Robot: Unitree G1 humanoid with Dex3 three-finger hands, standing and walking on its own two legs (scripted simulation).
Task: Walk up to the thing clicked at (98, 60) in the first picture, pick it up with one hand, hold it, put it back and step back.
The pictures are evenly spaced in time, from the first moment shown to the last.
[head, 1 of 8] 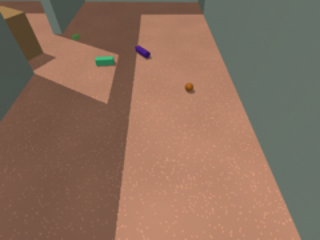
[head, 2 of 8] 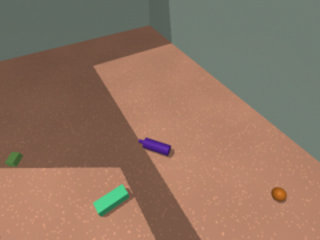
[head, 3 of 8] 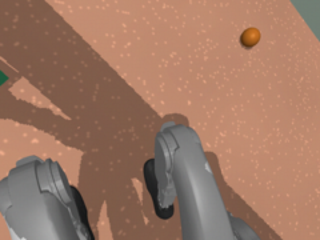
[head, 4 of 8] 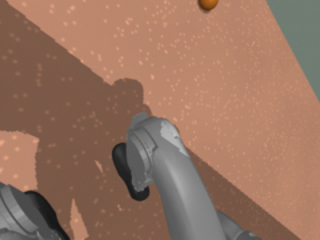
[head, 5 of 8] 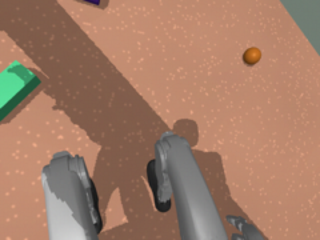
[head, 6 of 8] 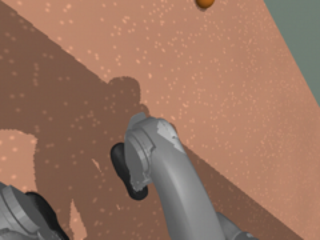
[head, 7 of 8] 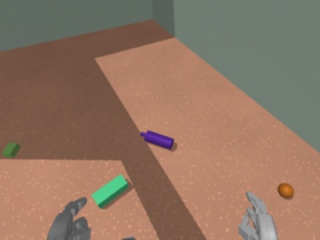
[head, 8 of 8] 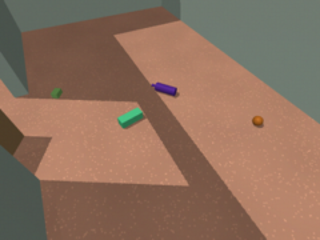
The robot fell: no
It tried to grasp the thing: yes
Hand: left
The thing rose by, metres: 0.00
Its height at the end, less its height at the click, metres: +0.00
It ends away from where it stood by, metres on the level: 0.02
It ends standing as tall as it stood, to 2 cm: yes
